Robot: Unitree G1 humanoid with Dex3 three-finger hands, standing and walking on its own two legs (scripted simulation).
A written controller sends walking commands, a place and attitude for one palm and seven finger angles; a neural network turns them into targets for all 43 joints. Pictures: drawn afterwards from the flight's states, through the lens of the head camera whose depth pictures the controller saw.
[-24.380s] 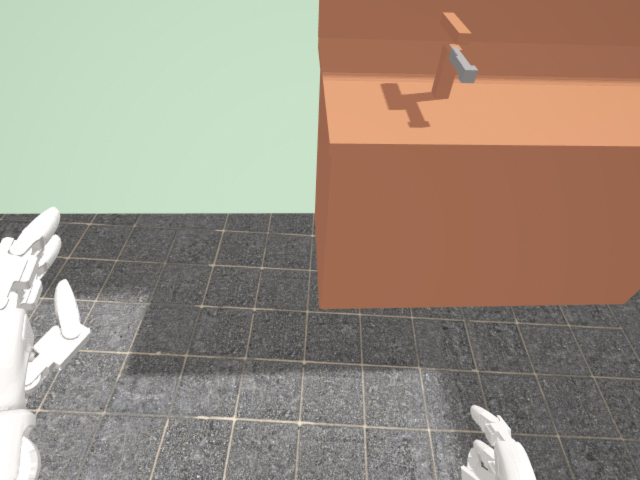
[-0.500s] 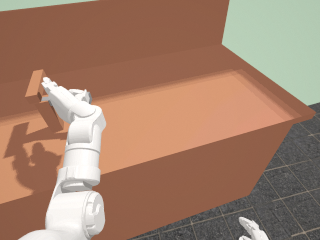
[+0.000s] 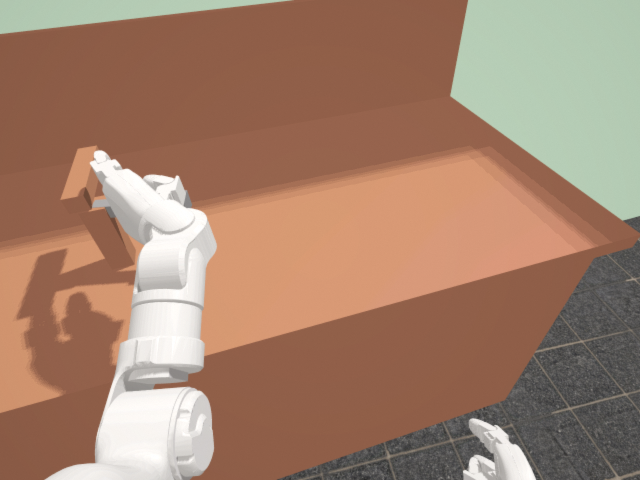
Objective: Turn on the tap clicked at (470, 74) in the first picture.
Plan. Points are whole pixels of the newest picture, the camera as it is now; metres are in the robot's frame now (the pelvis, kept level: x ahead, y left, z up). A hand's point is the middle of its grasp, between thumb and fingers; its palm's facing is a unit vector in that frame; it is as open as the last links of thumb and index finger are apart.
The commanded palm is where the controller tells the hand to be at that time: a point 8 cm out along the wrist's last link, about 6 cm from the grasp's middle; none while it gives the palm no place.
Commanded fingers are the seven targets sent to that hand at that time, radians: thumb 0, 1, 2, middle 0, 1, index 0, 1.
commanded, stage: lift the hand up off the lever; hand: left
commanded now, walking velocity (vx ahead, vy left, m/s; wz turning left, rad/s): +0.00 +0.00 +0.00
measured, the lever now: (179, 203) +0.45 +0.26 +0.13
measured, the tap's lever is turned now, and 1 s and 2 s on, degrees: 76 76 76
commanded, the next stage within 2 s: draw the hand back beside the body in 0.28 s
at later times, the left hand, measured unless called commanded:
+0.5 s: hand (200, 176) +0.39 +0.18 +0.22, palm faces +0.60 -0.80 -0.06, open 7.8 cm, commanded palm +0.33 +0.23 +0.21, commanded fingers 0.00 0.90 0.90 -0.16 -0.17 -0.16 -0.17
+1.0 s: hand (151, 260) +0.29 +0.21 +0.19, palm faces +0.27 -0.93 -0.23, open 7.6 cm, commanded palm +0.25 +0.26 +0.19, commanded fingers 0.00 0.90 0.90 -0.18 -0.25 -0.18 -0.25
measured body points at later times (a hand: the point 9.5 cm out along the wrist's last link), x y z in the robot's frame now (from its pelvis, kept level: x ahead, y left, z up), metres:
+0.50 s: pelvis +0.00 +0.00 +0.00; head -0.03 -0.03 +0.45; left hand +0.36 +0.22 +0.23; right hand +0.19 -0.22 -0.10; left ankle +0.01 +0.13 -0.74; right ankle -0.01 -0.07 -0.74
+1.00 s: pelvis -0.01 +0.01 +0.01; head -0.03 -0.01 +0.46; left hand +0.27 +0.26 +0.20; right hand +0.18 -0.21 -0.08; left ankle +0.01 +0.13 -0.74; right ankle -0.01 -0.07 -0.74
